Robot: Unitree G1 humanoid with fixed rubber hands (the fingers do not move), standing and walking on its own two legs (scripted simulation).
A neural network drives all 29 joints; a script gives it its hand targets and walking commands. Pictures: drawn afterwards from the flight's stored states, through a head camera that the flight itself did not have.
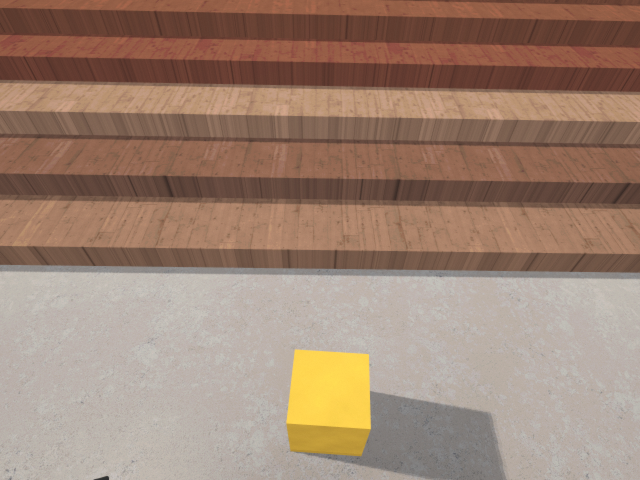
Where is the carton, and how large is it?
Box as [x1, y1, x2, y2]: [286, 349, 370, 455]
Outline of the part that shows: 295,349 286,422 290,450 361,455 370,429 368,354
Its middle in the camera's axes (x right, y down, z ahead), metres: +0.02 +0.46 +1.11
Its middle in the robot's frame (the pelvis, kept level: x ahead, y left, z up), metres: +0.46 -0.02 -0.66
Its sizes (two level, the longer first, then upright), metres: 0.210 0.200 0.250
